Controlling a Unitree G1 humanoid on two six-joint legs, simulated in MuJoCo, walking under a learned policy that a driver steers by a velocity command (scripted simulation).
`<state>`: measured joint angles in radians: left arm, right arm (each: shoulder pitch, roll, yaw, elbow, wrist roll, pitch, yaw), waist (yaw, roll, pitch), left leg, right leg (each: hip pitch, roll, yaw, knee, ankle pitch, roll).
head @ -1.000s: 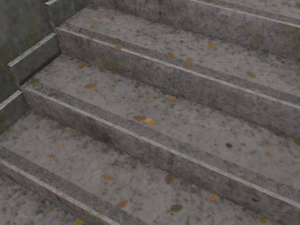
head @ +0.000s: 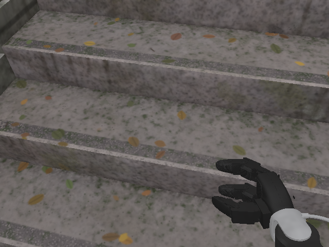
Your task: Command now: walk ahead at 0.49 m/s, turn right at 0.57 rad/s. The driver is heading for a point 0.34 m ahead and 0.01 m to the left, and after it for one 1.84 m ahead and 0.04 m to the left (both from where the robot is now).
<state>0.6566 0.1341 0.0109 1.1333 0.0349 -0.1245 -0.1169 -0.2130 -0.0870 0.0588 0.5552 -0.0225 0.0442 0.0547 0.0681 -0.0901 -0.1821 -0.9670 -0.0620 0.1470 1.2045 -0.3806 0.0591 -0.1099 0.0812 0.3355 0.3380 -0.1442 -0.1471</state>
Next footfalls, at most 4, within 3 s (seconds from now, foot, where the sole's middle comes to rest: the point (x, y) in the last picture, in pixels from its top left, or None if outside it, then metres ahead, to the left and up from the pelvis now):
0.46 right None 0.39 -0.23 -0.50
0.98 left None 0.42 0.04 -0.50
1.48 right None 0.43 -0.19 -0.50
2.22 right None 0.39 -0.20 -0.50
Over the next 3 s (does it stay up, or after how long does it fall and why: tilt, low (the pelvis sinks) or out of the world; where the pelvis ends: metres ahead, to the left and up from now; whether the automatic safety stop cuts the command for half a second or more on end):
stays up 0.40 -0.05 0.28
